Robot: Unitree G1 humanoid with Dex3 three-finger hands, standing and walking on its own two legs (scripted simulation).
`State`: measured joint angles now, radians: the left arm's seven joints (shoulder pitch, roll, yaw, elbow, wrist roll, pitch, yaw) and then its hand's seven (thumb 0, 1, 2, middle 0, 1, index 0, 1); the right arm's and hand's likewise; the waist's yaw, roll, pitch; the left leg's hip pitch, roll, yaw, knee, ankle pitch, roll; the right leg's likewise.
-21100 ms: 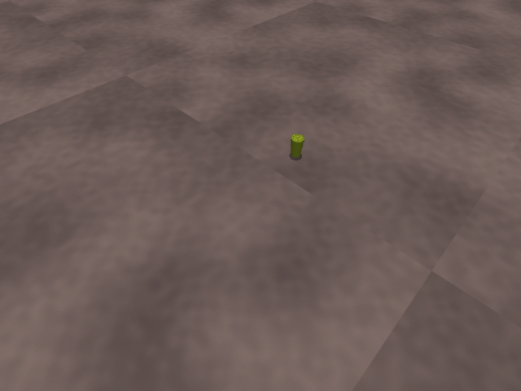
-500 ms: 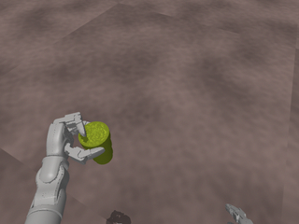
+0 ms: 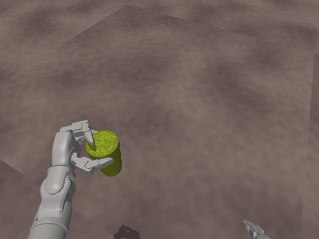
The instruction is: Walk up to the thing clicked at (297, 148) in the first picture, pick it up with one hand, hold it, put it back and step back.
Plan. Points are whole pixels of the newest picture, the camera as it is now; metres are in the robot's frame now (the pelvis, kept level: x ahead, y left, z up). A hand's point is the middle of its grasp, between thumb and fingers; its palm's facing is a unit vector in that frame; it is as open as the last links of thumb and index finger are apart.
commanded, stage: crouch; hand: left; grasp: from the side
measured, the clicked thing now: (107, 156) +0.33 +0.14 +0.00
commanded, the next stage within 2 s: lower in 1.92 s
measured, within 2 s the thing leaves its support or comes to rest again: neither
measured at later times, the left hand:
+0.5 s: hand (102, 160) +0.36 +0.18 -0.07, palm faces +0.08 -1.00 +0.00, open 7.2 cm
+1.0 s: hand (112, 178) +0.41 +0.19 -0.32, palm faces +0.12 -0.99 +0.00, open 7.1 cm
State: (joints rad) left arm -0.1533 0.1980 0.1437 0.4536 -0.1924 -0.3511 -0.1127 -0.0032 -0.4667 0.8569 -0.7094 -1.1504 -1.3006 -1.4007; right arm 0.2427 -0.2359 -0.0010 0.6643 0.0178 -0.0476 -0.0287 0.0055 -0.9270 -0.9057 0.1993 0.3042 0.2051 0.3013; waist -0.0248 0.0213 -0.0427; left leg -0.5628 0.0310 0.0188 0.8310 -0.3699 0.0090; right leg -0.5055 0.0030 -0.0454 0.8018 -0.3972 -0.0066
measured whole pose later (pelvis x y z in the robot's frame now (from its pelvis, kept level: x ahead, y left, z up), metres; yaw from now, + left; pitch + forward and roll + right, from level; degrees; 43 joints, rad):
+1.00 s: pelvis -0.07 -0.01 -0.30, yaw -4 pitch +33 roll -3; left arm -0.77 0.43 0.45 1.20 -0.11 -0.78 -0.20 -0.01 -0.38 0.93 -0.63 -1.06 -1.24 -1.36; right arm 0.12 -0.26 0.04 0.71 -0.10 -0.03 0.09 0.00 -0.91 -0.91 0.20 0.30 0.21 0.30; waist -0.13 -0.03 -0.16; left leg -1.98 0.07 -0.05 2.04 -0.64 0.01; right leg -1.91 0.01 -0.09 2.02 -0.69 -0.04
